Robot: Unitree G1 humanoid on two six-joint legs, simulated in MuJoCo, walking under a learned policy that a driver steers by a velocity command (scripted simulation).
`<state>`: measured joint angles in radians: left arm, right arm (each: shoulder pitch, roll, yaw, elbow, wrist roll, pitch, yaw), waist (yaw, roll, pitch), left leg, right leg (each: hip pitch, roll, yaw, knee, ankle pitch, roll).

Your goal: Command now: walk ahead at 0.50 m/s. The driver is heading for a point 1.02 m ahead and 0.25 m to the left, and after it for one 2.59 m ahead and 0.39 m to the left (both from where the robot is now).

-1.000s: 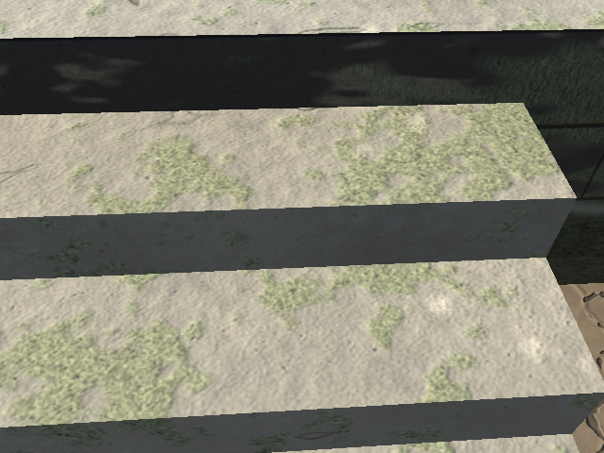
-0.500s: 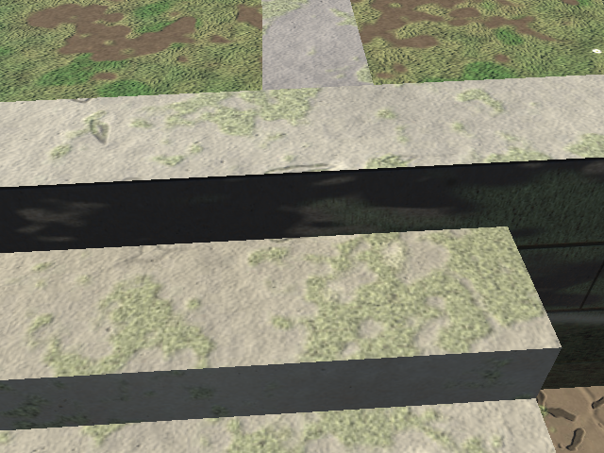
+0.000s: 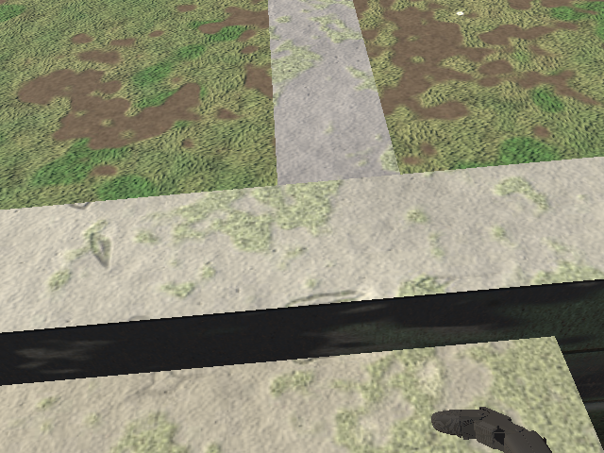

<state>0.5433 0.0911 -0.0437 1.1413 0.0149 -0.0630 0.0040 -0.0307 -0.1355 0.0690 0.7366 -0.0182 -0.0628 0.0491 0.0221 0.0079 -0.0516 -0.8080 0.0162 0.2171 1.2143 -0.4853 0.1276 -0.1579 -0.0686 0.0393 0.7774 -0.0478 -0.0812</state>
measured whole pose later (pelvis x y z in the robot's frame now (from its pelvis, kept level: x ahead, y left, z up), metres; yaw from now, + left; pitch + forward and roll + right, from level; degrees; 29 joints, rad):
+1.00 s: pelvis +0.51 -0.01 +0.29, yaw +2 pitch +4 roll +1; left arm 0.56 0.02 -0.07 1.12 0.01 -0.06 0.02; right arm 0.00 -0.03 0.17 0.71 0.02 -0.03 0.05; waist 0.10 0.04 -0.07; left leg -1.32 0.11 0.08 1.80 -0.18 0.07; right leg -0.06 -0.05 -0.12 0.29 -0.30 0.00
